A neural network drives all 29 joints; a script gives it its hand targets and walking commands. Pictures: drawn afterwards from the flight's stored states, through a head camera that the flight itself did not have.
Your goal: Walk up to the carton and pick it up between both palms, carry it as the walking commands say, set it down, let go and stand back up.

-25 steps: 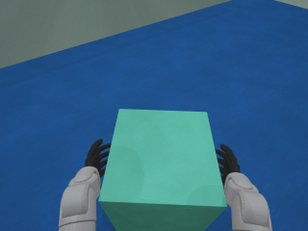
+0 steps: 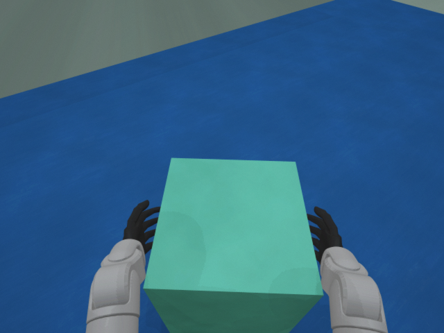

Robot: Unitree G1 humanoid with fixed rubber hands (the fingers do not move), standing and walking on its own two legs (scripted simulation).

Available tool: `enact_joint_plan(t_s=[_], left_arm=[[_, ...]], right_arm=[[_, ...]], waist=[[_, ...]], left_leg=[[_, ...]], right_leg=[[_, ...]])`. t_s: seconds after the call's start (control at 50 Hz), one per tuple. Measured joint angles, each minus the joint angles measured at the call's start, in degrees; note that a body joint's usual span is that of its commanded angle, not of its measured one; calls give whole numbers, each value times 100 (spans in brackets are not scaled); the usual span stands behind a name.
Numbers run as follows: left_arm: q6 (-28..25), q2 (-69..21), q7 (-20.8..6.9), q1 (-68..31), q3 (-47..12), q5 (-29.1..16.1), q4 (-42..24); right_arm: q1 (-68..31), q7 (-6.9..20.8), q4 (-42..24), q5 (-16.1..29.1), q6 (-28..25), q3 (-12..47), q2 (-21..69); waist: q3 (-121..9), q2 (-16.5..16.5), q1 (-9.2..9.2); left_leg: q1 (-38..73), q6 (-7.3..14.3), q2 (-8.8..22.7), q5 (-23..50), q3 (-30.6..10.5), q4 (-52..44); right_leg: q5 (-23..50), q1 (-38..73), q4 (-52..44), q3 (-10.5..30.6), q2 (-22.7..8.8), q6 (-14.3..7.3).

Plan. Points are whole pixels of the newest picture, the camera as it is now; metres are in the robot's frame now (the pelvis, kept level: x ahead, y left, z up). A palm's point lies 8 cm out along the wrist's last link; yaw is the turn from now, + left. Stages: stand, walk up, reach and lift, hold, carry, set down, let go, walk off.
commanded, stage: carry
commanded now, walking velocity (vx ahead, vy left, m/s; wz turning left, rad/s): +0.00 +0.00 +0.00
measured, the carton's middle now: (229, 252) +0.30 +0.01 -0.06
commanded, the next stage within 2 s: none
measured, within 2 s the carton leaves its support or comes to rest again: neither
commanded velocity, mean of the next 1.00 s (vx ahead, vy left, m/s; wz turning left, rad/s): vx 0.00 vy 0.00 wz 0.00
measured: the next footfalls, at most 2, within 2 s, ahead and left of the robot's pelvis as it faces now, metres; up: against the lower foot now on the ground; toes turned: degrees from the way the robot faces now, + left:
none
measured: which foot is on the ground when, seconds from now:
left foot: down 0.00-1.00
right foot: down 0.00-1.00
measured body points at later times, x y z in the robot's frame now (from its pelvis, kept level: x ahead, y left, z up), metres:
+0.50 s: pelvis -0.01 -0.01 +0.00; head -0.02 -0.02 +0.45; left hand +0.27 +0.16 +0.03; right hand +0.26 -0.18 +0.03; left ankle -0.05 +0.13 -0.73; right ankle +0.07 -0.13 -0.73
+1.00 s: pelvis -0.01 -0.01 +0.00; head -0.02 -0.01 +0.45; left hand +0.27 +0.17 +0.03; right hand +0.26 -0.17 +0.03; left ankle -0.05 +0.13 -0.73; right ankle +0.07 -0.13 -0.73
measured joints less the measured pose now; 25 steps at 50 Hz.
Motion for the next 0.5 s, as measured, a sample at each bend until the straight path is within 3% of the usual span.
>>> enact_joint_plan(t_s=[0.16,0.32,0.42,0.5], left_arm=[[-114,-55,-29,7,1,126,276],[-204,-50,-84,-56,65,178,424],[-178,-78,-76,-8,29,80,21],[-188,-160,-98,4,92,113,118]], right_arm=[[79,72,199,-106,-106,-25,-35],[-23,83,304,-180,-125,-48,-19],[26,82,-61,-86,-137,-26,0],[56,97,-54,-119,-76,-62,-1]], waist=[[-97,138,-15],[-10,49,-8],[98,101,-17],[-27,124,9]], left_leg=[[117,-12,33,14,6,-40],[171,-78,66,104,-17,-136],[94,-113,92,106,-48,-46],[113,-114,83,132,-20,-80]], right_leg=[[28,125,-67,-4,37,-20],[77,164,-114,-37,67,-79],[100,127,-86,-69,85,-117],[114,116,-83,-41,81,-124]])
